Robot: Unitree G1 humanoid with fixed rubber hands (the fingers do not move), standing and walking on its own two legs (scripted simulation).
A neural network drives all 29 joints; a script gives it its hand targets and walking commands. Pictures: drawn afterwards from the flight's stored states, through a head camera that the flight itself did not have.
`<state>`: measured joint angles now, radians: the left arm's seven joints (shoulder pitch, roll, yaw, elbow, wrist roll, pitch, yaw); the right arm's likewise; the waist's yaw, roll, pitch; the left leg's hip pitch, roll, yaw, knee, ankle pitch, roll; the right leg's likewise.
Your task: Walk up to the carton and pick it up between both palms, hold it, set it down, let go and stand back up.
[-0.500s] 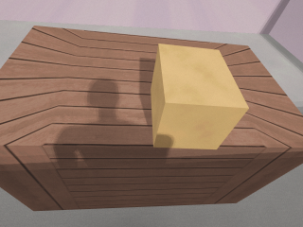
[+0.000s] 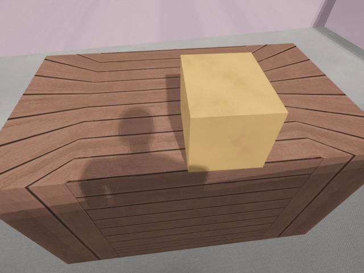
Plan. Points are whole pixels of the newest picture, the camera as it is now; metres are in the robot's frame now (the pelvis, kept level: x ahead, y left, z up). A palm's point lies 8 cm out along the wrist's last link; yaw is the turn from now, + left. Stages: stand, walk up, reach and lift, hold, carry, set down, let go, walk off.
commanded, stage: walk up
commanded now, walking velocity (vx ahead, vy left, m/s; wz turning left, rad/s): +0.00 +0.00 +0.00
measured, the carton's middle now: (220, 110) +0.54 -0.11 +0.05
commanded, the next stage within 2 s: none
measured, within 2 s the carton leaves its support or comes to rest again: neither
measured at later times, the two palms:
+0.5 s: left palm out of the picture -0.05 +0.19 -0.15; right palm out of the picture -0.05 -0.19 -0.15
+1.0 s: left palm out of the picture -0.01 +0.10 -0.13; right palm out of the picture -0.03 -0.35 -0.17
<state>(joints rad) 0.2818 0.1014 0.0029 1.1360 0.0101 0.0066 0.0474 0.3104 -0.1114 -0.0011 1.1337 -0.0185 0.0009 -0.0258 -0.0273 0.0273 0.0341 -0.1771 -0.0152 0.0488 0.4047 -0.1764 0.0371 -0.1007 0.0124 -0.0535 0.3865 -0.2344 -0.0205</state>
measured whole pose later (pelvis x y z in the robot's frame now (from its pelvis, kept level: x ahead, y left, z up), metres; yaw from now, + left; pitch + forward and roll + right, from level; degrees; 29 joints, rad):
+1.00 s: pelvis -0.02 -0.11 -0.01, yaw +1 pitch +0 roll +2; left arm 0.30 0.09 0.03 1.03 0.04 0.00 0.03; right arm 0.29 -0.22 -0.06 1.11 -0.02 0.05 -0.04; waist 0.00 0.07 0.01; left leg -0.38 0.05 -0.02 0.76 -0.41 -0.02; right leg -0.25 -0.05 -0.03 0.55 -0.30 0.00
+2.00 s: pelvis +0.07 +0.00 +0.00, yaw +2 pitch +0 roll -3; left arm 0.29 0.15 0.03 1.12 0.01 0.02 0.03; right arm 0.26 -0.10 0.00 1.06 0.00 -0.04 -0.04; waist 0.02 -0.07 0.06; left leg -0.21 0.04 0.11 0.43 -0.22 0.05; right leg -0.25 -0.03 -0.03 0.79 -0.48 0.01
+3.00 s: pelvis +0.04 -0.09 -0.01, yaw +2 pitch +0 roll -1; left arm 0.12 0.24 0.06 1.01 0.02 0.07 0.00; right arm 0.26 -0.19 -0.05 1.06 -0.03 0.02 -0.05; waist -0.03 -0.04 0.07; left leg -0.32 0.13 0.08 0.53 -0.20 -0.04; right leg -0.30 -0.06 0.05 0.78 -0.40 0.08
